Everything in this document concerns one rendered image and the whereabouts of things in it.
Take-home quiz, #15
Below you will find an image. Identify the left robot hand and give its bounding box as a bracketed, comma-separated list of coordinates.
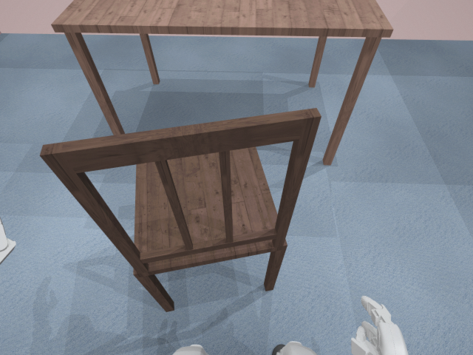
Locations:
[0, 218, 16, 265]

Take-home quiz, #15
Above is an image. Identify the right robot hand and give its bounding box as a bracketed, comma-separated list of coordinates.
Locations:
[351, 296, 408, 355]

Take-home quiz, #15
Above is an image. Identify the chair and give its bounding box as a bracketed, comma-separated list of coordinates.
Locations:
[40, 108, 321, 312]

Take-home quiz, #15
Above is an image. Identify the table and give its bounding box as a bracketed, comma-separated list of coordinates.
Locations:
[51, 0, 393, 165]

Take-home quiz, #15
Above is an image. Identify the robot right shin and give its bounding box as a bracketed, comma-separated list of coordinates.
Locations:
[282, 341, 302, 350]

